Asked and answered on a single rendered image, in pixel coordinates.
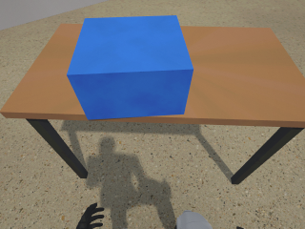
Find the table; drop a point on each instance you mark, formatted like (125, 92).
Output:
(242, 76)

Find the carton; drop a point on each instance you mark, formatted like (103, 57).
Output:
(131, 66)

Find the left robot hand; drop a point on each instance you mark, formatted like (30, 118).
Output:
(87, 218)

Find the right robot thigh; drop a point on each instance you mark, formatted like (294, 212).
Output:
(192, 220)

